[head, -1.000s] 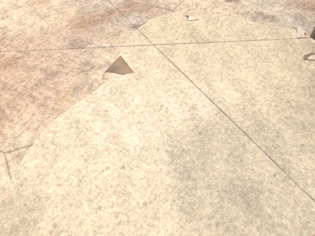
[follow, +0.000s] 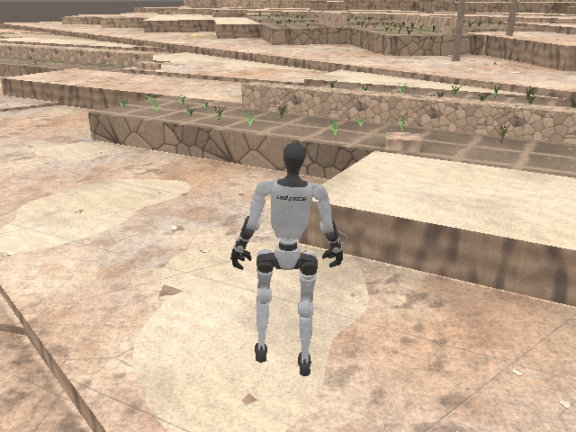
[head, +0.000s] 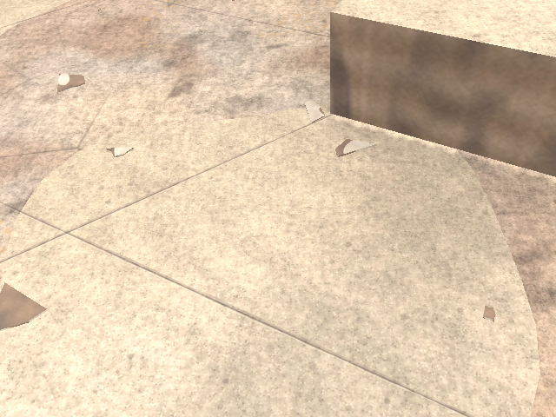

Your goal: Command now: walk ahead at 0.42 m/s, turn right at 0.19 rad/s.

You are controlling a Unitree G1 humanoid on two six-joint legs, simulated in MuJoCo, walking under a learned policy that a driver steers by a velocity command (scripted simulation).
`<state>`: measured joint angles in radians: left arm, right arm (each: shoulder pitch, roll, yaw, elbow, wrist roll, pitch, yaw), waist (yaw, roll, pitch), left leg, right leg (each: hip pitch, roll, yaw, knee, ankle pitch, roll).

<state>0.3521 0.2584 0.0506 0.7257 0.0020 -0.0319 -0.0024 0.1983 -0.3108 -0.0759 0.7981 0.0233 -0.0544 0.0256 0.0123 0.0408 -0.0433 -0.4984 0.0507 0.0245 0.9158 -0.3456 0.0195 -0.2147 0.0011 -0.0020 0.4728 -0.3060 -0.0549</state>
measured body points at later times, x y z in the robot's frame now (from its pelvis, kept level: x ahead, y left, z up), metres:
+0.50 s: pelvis +0.23 +0.04 -0.01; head +0.28 +0.05 +0.44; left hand +0.28 +0.33 -0.14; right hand +0.41 -0.21 -0.12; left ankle +0.32 +0.13 -0.74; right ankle +0.12 -0.10 -0.65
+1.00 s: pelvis +0.34 +0.01 -0.01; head +0.35 +0.00 +0.44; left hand +0.45 +0.27 -0.13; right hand +0.43 -0.24 -0.15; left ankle +0.32 +0.13 -0.74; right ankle +0.35 -0.11 -0.74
